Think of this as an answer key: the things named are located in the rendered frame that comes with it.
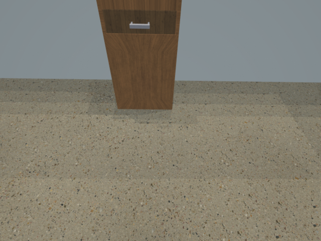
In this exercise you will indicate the drawer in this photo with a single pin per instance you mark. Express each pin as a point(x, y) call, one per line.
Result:
point(161, 22)

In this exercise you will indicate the handle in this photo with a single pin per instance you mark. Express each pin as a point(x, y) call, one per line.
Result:
point(139, 26)

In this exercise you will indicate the cabinet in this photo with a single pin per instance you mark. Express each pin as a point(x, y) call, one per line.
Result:
point(142, 66)

